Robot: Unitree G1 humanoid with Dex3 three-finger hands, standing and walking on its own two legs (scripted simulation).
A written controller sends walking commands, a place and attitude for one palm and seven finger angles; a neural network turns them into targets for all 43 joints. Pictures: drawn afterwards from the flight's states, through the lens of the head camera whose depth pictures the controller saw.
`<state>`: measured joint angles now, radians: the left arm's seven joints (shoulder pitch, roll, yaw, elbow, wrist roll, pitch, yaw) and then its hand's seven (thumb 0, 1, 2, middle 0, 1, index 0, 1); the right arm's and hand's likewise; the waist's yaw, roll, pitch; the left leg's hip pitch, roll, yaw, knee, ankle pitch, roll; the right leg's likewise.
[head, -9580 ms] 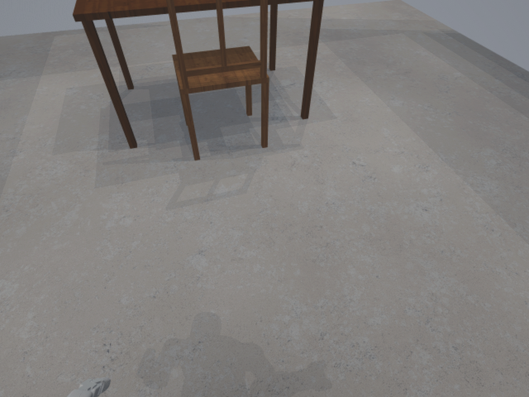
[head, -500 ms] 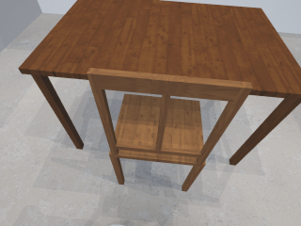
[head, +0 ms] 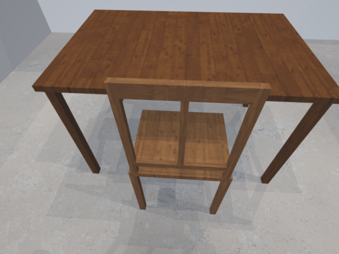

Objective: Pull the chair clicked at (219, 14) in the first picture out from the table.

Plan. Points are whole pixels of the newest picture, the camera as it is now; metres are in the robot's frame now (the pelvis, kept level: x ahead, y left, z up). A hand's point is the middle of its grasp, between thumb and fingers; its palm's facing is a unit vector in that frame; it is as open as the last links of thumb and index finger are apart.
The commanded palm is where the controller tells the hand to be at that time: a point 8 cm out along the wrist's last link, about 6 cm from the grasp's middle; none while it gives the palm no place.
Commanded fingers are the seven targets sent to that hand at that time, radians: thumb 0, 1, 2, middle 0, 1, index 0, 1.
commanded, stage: come to a stop and stand still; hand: left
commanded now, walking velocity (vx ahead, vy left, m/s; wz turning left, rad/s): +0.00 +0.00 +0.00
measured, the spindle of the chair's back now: (182, 137) +0.48 -0.01 -0.07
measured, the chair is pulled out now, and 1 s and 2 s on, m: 0.00 0.00 0.00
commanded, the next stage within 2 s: look again from close up in 0.18 s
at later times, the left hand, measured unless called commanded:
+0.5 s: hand out of the picture +0.02 +0.18 -0.18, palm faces +0.01 -0.98 -0.20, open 7.4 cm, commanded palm none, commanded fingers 0.00 0.90 0.90 -0.20 -0.30 -0.20 -0.30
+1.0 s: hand out of the picture +0.03 +0.20 -0.18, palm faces +0.00 -0.98 -0.19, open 7.4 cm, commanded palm none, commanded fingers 0.00 0.90 0.90 -0.20 -0.30 -0.20 -0.30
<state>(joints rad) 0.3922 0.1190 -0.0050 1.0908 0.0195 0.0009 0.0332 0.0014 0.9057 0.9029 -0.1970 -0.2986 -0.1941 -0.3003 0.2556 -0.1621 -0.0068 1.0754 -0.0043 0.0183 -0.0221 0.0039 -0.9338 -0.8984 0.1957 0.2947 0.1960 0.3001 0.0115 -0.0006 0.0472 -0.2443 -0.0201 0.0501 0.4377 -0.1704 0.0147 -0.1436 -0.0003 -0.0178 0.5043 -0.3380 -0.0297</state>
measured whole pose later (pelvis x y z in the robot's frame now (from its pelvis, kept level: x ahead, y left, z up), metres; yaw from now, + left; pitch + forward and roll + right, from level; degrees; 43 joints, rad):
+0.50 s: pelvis +0.01 +0.02 -0.01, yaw +0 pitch -1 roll -1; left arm 0.32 0.13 -0.01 1.07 0.02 -0.03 0.05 0.00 0.90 0.90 -0.20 -0.30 -0.20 -0.30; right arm 0.32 -0.15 0.01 1.06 -0.02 -0.01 -0.02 0.01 -0.93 -0.90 0.19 0.29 0.20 0.30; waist -0.02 0.02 0.02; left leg -0.30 -0.01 0.04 0.56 -0.26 0.04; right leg -0.14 0.01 -0.02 0.51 -0.36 -0.01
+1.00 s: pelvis +0.03 +0.03 +0.00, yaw -1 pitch +0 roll +1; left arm 0.31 0.16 -0.01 1.07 0.02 -0.01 0.04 0.00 0.91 0.90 -0.20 -0.30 -0.19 -0.30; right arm 0.23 -0.17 0.01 1.08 -0.01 -0.03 -0.02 0.00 -0.92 -0.90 0.20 0.29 0.20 0.30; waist 0.01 -0.03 0.02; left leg -0.23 -0.05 0.08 0.48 -0.24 0.06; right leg -0.10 -0.03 0.02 0.47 -0.36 0.02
